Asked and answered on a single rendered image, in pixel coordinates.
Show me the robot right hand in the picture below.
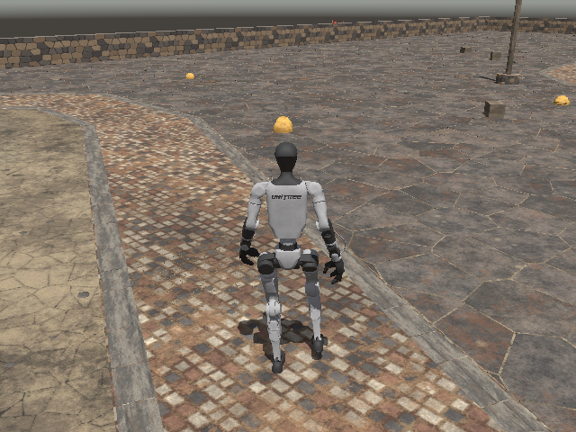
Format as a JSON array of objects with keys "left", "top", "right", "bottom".
[{"left": 323, "top": 258, "right": 345, "bottom": 284}]

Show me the robot left hand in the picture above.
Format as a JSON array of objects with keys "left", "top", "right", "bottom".
[{"left": 239, "top": 247, "right": 260, "bottom": 266}]

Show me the robot left forearm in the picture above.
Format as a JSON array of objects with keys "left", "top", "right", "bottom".
[{"left": 240, "top": 217, "right": 255, "bottom": 251}]

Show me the robot right upper arm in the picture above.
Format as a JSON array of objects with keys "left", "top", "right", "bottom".
[{"left": 305, "top": 181, "right": 330, "bottom": 232}]

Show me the humanoid robot head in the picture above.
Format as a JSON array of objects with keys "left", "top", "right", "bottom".
[{"left": 271, "top": 142, "right": 302, "bottom": 185}]

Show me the robot left upper arm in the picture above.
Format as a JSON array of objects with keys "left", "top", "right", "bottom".
[{"left": 245, "top": 182, "right": 268, "bottom": 231}]

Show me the robot right forearm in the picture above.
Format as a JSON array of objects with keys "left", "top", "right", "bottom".
[{"left": 321, "top": 218, "right": 342, "bottom": 262}]

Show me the robot left thigh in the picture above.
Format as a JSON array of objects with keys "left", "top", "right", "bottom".
[{"left": 257, "top": 252, "right": 282, "bottom": 319}]

